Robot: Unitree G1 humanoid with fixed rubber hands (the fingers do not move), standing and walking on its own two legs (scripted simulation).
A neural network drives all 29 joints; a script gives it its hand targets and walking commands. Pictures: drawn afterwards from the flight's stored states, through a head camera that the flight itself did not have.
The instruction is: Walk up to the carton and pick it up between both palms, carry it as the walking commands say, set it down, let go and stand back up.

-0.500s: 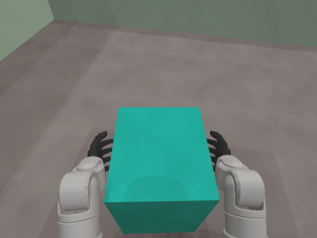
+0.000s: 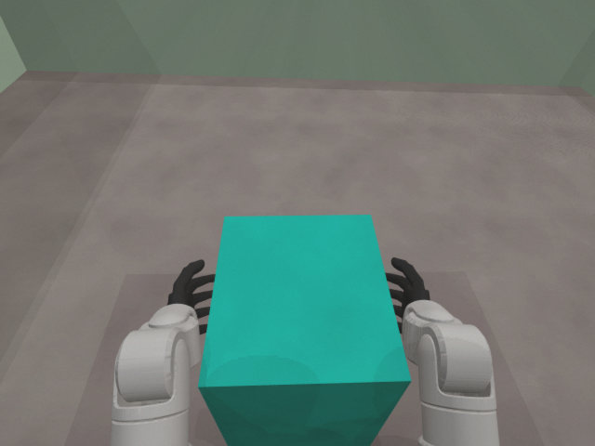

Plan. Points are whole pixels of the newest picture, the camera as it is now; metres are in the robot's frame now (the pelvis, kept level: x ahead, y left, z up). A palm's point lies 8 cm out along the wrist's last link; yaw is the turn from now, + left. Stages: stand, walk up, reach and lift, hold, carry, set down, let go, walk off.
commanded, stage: carry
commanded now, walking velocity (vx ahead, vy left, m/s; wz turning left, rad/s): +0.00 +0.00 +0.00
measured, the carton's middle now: (299, 339) +0.27 +0.01 +0.01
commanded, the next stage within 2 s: hold in 1.80 s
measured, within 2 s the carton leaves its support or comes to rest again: neither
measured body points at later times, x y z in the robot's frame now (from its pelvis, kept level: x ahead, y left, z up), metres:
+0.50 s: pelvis -0.02 +0.00 +0.00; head -0.05 +0.01 +0.45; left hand +0.26 +0.15 +0.08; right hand +0.26 -0.14 +0.08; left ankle +0.03 +0.11 -0.73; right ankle +0.01 -0.12 -0.73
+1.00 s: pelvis -0.01 +0.00 +0.00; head -0.03 +0.01 +0.45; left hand +0.27 +0.15 +0.08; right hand +0.27 -0.14 +0.08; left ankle +0.03 +0.11 -0.73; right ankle +0.01 -0.12 -0.73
